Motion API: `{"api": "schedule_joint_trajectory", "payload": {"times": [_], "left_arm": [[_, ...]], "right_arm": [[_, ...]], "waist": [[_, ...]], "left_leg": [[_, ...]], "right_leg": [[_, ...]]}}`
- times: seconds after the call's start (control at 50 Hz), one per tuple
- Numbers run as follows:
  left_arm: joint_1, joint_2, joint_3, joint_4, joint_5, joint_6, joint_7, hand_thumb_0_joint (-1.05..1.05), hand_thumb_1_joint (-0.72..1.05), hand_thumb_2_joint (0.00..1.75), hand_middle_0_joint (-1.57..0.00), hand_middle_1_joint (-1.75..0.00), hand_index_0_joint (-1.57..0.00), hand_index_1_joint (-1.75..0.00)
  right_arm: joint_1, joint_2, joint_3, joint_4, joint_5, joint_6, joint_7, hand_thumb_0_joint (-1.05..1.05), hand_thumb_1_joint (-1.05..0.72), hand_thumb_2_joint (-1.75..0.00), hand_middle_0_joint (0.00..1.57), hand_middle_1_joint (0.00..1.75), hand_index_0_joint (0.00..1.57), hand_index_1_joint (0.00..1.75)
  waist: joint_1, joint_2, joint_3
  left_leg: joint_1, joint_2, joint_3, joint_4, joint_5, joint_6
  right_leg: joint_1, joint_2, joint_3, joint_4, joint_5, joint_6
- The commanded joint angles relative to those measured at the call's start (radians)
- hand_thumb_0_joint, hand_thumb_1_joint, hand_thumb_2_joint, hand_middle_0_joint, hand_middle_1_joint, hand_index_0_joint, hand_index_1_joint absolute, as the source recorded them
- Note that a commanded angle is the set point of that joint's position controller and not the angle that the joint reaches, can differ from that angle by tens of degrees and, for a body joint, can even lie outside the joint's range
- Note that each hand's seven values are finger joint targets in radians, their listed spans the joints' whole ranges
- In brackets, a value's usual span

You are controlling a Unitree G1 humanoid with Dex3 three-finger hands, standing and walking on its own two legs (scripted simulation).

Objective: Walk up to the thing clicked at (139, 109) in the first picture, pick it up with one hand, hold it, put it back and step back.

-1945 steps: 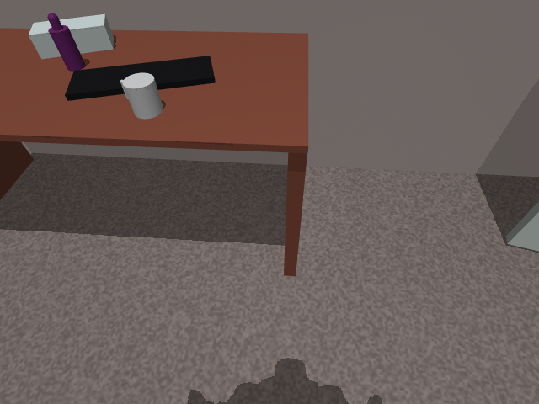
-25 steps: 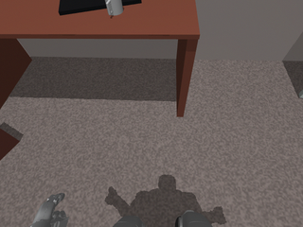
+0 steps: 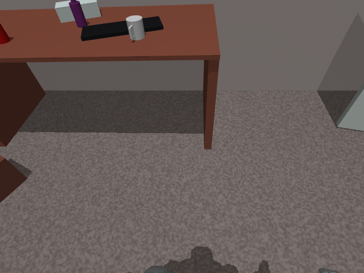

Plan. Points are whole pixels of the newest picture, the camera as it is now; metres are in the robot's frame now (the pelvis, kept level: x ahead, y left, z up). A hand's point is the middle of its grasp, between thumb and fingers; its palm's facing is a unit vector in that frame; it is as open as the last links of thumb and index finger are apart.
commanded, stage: step back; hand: left
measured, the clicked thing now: (134, 29) +1.19 +0.34 +0.02
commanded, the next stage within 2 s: stand in 1.58 s
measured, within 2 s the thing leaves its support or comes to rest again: neither
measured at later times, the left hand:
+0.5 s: hand out of the picture +0.08 +0.29 -0.13, palm faces +0.06 -0.91 -0.40, open 7.4 cm
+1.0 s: hand (70, 270) +0.14 +0.32 -0.14, palm faces +0.06 -0.92 -0.39, open 7.4 cm
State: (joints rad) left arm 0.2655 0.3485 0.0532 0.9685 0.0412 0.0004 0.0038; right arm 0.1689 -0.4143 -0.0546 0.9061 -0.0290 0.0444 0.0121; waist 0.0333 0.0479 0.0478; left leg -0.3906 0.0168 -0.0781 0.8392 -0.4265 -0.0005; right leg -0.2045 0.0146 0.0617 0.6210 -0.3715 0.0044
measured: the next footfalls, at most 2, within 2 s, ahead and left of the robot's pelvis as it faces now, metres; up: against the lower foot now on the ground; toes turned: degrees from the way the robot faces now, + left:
left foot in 0.10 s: +0.04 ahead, +0.15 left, +0.00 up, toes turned +0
left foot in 0.60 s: +0.10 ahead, +0.17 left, +0.00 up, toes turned +3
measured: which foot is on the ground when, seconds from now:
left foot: up 0.00-0.08, down 0.10-0.36, up 0.38-0.58, down 0.60-1.00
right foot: down 0.00-1.00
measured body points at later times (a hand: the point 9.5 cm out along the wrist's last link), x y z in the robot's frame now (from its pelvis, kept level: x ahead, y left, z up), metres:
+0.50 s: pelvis +0.02 +0.01 +0.01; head +0.03 +0.00 +0.45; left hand +0.08 +0.33 -0.11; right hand +0.08 -0.30 -0.13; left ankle +0.01 +0.15 -0.70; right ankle +0.02 -0.11 -0.72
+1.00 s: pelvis +0.06 +0.04 +0.01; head +0.08 +0.04 +0.45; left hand +0.14 +0.36 -0.11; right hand +0.19 -0.25 -0.12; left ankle +0.06 +0.17 -0.72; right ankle +0.04 -0.10 -0.72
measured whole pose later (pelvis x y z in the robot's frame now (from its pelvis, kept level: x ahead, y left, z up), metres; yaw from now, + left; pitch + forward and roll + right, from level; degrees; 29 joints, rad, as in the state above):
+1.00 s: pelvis +0.06 +0.04 +0.01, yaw +2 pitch -1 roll +0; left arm 0.09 0.38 0.03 1.06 0.01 0.00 0.01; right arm 0.06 -0.35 -0.03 1.06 -0.02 0.00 0.00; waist 0.02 0.00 0.07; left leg -0.24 0.02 0.01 0.58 -0.31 -0.01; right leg -0.20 -0.05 -0.01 0.57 -0.35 0.03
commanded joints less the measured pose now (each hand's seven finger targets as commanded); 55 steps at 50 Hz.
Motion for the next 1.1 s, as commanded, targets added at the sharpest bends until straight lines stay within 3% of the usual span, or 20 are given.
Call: {"api": "schedule_joint_trajectory", "payload": {"times": [0.0,0.08,0.12,0.14,0.16,0.3,0.32,0.34,0.38,0.52,0.56,0.6,0.64,0.66,0.74,0.78,0.82,0.88,0.94,1.08], "left_arm": [[-0.096,0.317,0.076,-0.088,-0.001,-0.06,0.013,0.0,0.9,0.9,-0.2,-0.3,-0.2,-0.3],[-0.123,0.28,0.047,-0.09,-0.005,-0.038,0.003,0.0,0.9,0.9,-0.2,-0.3,-0.2,-0.3],[-0.122,0.171,0.016,-0.096,-0.029,-0.037,0.003,0.0,0.9,0.9,-0.2,-0.3,-0.2,-0.3],[-0.148,0.263,0.043,-0.087,-0.022,-0.038,0.015,0.0,0.9,0.9,-0.2,-0.3,-0.2,-0.3],[-0.136,0.284,0.046,-0.084,-0.023,-0.042,0.012,0.0,0.9,0.9,-0.2,-0.3,-0.2,-0.3],[0.001,0.222,0.052,-0.007,-0.022,-0.062,0.009,0.0,0.9,0.9,-0.2,-0.3,-0.2,-0.3],[0.029,0.251,0.064,0.002,-0.014,-0.061,0.016,0.0,0.9,0.9,-0.2,-0.3,-0.2,-0.3],[0.055,0.318,0.08,0.001,0.001,-0.065,0.022,0.0,0.9,0.9,-0.2,-0.3,-0.2,-0.3],[-0.112,0.378,0.087,-0.05,0.004,-0.063,0.018,0.0,0.9,0.9,-0.2,-0.3,-0.2,-0.3],[-0.19,0.303,0.059,-0.058,-0.013,-0.067,0.011,0.0,0.9,0.9,-0.2,-0.3,-0.2,-0.3],[-0.206,0.283,0.053,-0.054,-0.026,-0.052,0.011,0.0,0.9,0.9,-0.2,-0.3,-0.2,-0.3],[-0.188,0.229,0.03,-0.066,-0.038,-0.042,0.012,0.0,0.9,0.9,-0.2,-0.3,-0.2,-0.3],[-0.179,0.224,0.027,-0.047,-0.049,-0.016,0.016,0.0,0.9,0.9,-0.2,-0.3,-0.2,-0.3],[-0.181,0.237,0.025,-0.033,-0.045,-0.013,0.016,0.0,0.9,0.9,-0.2,-0.3,-0.2,-0.3],[-0.143,0.212,0.02,-0.007,-0.041,-0.021,0.01,0.0,0.9,0.9,-0.2,-0.3,-0.2,-0.3],[-0.123,0.215,0.027,0.015,-0.034,-0.036,0.017,0.0,0.9,0.9,-0.2,-0.3,-0.2,-0.3],[-0.106,0.264,0.042,0.031,-0.029,-0.043,0.026,0.0,0.9,0.9,-0.2,-0.3,-0.2,-0.3],[-0.238,0.305,0.039,0.002,-0.028,-0.038,0.019,0.0,0.9,0.9,-0.2,-0.3,-0.2,-0.3],[-0.233,0.248,0.021,0.015,-0.032,-0.032,0.016,0.0,0.9,0.9,-0.2,-0.3,-0.2,-0.3],[-0.233,0.247,0.021,0.035,-0.031,-0.026,0.016,0.0,0.9,0.9,-0.2,-0.3,-0.2,-0.3]], "right_arm": [[-0.076,-0.155,-0.041,-0.064,-0.008,-0.043,0.003,0.0,-0.9,-0.9,0.2,0.3,0.2,0.3],[0.012,-0.158,-0.058,-0.012,-0.009,-0.07,0.005,0.0,-0.9,-0.9,0.2,0.3,0.2,0.3],[0.068,-0.259,-0.083,0.011,-0.016,-0.085,-0.005,0.0,-0.9,-0.9,0.2,0.3,0.2,0.3],[0.067,-0.311,-0.096,0.005,-0.01,-0.082,0.0,0.0,-0.9,-0.9,0.2,0.3,0.2,0.3],[0.046,-0.305,-0.099,0.001,-0.01,-0.078,0.001,0.0,-0.9,-0.9,0.2,0.3,0.2,0.3],[-0.069,-0.15,-0.038,-0.019,0.009,-0.061,0.002,0.0,-0.9,-0.9,0.2,0.3,0.2,0.3],[-0.062,-0.123,-0.028,-0.027,0.013,-0.058,-0.001,0.0,-0.9,-0.9,0.2,0.3,0.2,0.3],[-0.053,-0.083,-0.016,-0.042,0.015,-0.058,-0.006,0.0,-0.9,-0.9,0.2,0.3,0.2,0.3],[-0.005,-0.162,-0.047,-0.003,0.0,-0.046,-0.02,0.0,-0.9,-0.9,0.2,0.3,0.2,0.3],[0.066,-0.131,-0.036,0.051,0.005,-0.069,-0.008,0.0,-0.9,-0.9,0.2,0.3,0.2,0.3],[0.109,-0.118,-0.041,0.081,-0.001,-0.081,-0.013,0.0,-0.9,-0.9,0.2,0.3,0.2,0.3],[0.099,-0.169,-0.058,0.086,-0.007,-0.088,-0.026,0.0,-0.9,-0.9,0.2,0.3,0.2,0.3],[0.007,-0.256,-0.058,0.055,0.002,-0.092,-0.031,0.0,-0.9,-0.9,0.2,0.3,0.2,0.3],[-0.034,-0.248,-0.058,0.055,0.002,-0.088,-0.03,0.0,-0.9,-0.9,0.2,0.3,0.2,0.3],[-0.069,-0.211,-0.043,0.063,-0.003,-0.087,-0.035,0.0,-0.9,-0.9,0.2,0.3,0.2,0.3],[-0.097,-0.189,-0.036,0.066,0.012,-0.077,-0.035,0.0,-0.9,-0.9,0.2,0.3,0.2,0.3],[-0.097,-0.147,-0.023,0.059,0.026,-0.07,-0.037,0.0,-0.9,-0.9,0.2,0.3,0.2,0.3],[-0.076,-0.119,-0.019,0.089,0.016,-0.06,-0.036,0.0,-0.9,-0.9,0.2,0.3,0.2,0.3],[-0.127,-0.169,-0.025,0.107,0.013,-0.072,-0.029,0.0,-0.9,-0.9,0.2,0.3,0.2,0.3],[-0.172,-0.148,-0.018,0.127,0.014,-0.065,-0.028,0.0,-0.9,-0.9,0.2,0.3,0.2,0.3]], "waist": [[0.009,-0.203,0.067],[-0.048,-0.191,0.019],[-0.067,0.135,-0.052],[-0.075,0.086,-0.02],[-0.061,0.058,0.012],[0.041,0.078,-0.055],[0.053,0.007,-0.081],[0.063,-0.15,-0.069],[0.017,-0.135,0.035],[-0.028,-0.216,-0.006],[-0.058,-0.177,-0.048],[-0.048,-0.029,-0.095],[-0.031,0.105,-0.094],[-0.022,0.103,-0.066],[-0.004,0.141,-0.076],[0.007,0.09,-0.16],[0.003,-0.004,-0.214],[-0.043,-0.107,-0.145],[-0.022,-0.074,-0.117],[-0.017,-0.045,-0.11]], "left_leg": [[-0.011,0.009,0.018,-0.123,-0.027,-0.001],[0.239,-0.026,0.058,-0.439,0.039,0.017],[0.379,0.245,-0.416,-0.589,-0.114,0.138],[0.263,0.333,-0.501,-0.611,-0.224,0.236],[0.203,0.338,-0.461,-0.605,-0.219,0.26],[-0.004,0.101,-0.063,-0.343,0.119,0.077],[-0.081,0.059,-0.037,-0.244,0.098,0.053],[-0.19,-0.062,-0.011,-0.075,-0.011,0.018],[-0.107,0.004,-0.049,0.083,-0.149,0.011],[0.072,0.025,0.064,-0.188,0.02,0.0],[0.175,-0.028,0.12,-0.416,0.236,0.008],[0.286,0.08,-0.027,-0.422,0.553,0.049],[0.196,0.304,-0.302,-0.473,0.465,0.222],[0.139,0.311,-0.304,-0.484,0.407,0.24],[0.24,0.203,-0.135,-0.404,0.564,0.136],[0.265,0.156,-0.04,-0.284,0.762,0.091],[0.148,0.089,0.015,-0.195,0.659,0.046],[0.183,0.055,0.045,-0.272,0.298,0.015],[0.233,0.125,-0.021,-0.347,0.576,0.064],[0.239,0.106,0.019,-0.389,0.518,0.042]], "right_leg": [[-0.09,-0.224,0.26,-0.267,-0.096,-0.161],[-0.159,-0.178,0.146,-0.146,-0.035,-0.116],[-0.366,0.006,-0.06,0.2,-0.098,-0.029],[-0.329,-0.027,-0.043,0.286,-0.212,-0.03],[-0.287,-0.055,-0.021,0.27,-0.211,-0.036],[0.161,-0.01,-0.091,-0.175,0.116,-0.039],[0.248,-0.066,0.016,-0.208,0.078,-0.062],[0.256,-0.245,0.301,-0.323,-0.028,-0.11],[-0.044,-0.443,0.47,-0.41,-0.302,-0.254],[-0.011,-0.287,0.076,-0.214,0.383,-0.171],[0.018,-0.222,-0.017,-0.067,0.504,-0.114],[-0.063,-0.126,-0.093,0.112,0.437,-0.043],[-0.105,-0.039,-0.079,0.159,-0.15,-0.016],[-0.071,-0.06,-0.056,0.168,-0.179,-0.022],[-0.096,-0.06,-0.076,0.004,-0.043,-0.032],[0.031,-0.071,-0.071,-0.161,0.248,-0.029],[0.185,-0.139,0.031,-0.12,0.536,-0.062],[0.046,-0.258,0.12,-0.135,0.44,-0.141],[0.023,-0.129,-0.032,-0.098,0.441,-0.039],[0.069,-0.142,-0.014,-0.164,0.415,-0.042]]}}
